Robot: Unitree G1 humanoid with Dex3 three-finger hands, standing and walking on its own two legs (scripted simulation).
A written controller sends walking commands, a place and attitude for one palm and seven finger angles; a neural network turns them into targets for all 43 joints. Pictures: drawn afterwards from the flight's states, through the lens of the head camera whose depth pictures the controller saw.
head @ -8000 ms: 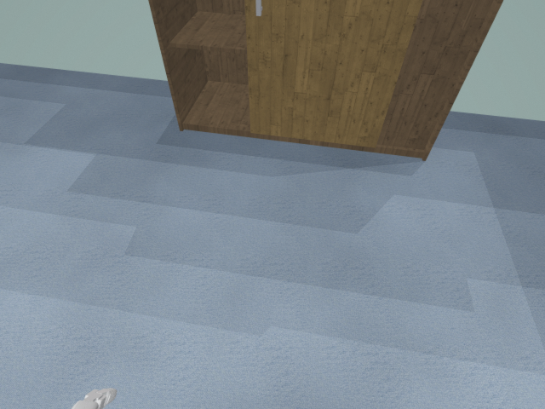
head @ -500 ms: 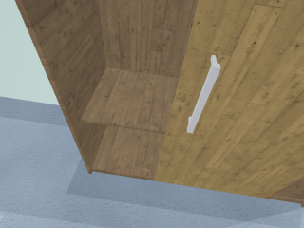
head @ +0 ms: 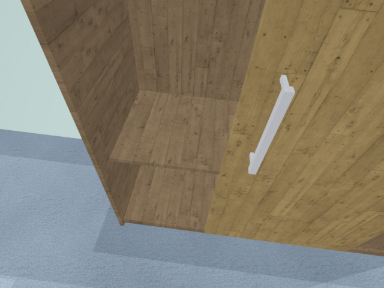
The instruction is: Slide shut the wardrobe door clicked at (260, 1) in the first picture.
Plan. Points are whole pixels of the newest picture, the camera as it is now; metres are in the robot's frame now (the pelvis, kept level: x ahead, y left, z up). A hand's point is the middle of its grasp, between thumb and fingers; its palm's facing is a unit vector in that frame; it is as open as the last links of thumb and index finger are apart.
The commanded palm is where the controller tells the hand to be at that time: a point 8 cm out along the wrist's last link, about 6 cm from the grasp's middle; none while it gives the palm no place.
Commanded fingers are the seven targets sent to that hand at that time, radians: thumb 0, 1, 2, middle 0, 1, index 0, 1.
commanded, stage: come to a stop and stand still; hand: right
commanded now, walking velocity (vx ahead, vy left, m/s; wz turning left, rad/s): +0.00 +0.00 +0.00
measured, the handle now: (265, 131) +0.46 -0.15 +0.08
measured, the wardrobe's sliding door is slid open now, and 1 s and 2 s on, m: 0.43 0.43 0.43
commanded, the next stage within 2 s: look again from close up in 0.10 s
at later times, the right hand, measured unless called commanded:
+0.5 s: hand out of the picture -0.01 -0.15 -0.17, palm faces +0.04 +0.98 -0.19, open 7.3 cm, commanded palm none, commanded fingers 0.00 -0.90 -0.90 0.20 0.30 0.20 0.30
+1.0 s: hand out of the picture -0.01 -0.15 -0.17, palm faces +0.05 +0.98 -0.17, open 7.4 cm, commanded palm none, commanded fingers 0.00 -0.90 -0.90 0.20 0.30 0.20 0.30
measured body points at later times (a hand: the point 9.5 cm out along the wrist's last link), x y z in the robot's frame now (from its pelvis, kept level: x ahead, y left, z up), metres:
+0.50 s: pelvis +0.01 +0.01 +0.00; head +0.02 +0.02 +0.45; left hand -0.01 +0.22 -0.17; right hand -0.01 -0.21 -0.16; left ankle +0.01 +0.09 -0.74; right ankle -0.04 -0.12 -0.74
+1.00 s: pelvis +0.01 +0.00 +0.00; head +0.02 +0.01 +0.45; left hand -0.02 +0.20 -0.16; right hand -0.01 -0.20 -0.16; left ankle +0.01 +0.09 -0.74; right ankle -0.04 -0.12 -0.74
